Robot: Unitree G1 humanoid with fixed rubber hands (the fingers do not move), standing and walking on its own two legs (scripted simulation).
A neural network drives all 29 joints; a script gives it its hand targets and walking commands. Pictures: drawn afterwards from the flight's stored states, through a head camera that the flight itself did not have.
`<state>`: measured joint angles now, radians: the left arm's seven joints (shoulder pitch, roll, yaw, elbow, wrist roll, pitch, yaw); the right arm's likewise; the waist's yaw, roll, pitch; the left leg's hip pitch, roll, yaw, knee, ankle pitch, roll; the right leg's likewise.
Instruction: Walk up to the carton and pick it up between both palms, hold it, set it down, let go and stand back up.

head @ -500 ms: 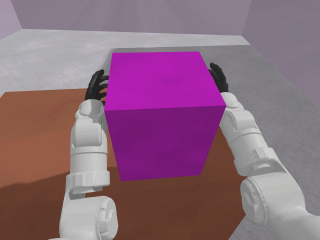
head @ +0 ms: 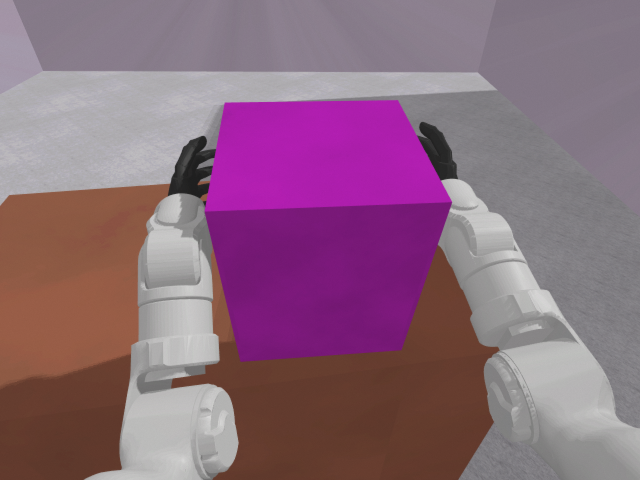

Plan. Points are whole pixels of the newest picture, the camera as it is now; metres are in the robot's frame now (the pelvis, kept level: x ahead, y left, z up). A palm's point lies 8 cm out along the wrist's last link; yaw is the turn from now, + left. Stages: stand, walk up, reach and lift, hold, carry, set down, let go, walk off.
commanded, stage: hold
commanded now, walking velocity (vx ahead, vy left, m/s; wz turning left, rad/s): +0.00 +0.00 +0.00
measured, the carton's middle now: (317, 233) +0.36 +0.00 +0.18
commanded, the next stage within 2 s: set down in 1.58 s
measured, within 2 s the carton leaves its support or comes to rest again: neither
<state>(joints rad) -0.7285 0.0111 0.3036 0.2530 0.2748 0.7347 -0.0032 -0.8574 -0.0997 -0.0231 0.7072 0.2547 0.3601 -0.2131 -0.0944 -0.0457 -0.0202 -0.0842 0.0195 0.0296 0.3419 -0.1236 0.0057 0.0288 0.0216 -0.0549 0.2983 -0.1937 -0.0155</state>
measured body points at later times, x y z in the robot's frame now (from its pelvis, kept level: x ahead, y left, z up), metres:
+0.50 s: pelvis +0.00 +0.00 +0.00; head -0.07 +0.02 +0.44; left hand +0.39 +0.16 +0.24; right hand +0.40 -0.14 +0.26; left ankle +0.05 +0.11 -0.75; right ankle -0.01 -0.10 -0.75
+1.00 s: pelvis +0.01 +0.00 +0.00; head -0.06 +0.01 +0.44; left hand +0.39 +0.16 +0.25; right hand +0.40 -0.15 +0.26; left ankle +0.05 +0.11 -0.75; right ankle -0.01 -0.10 -0.75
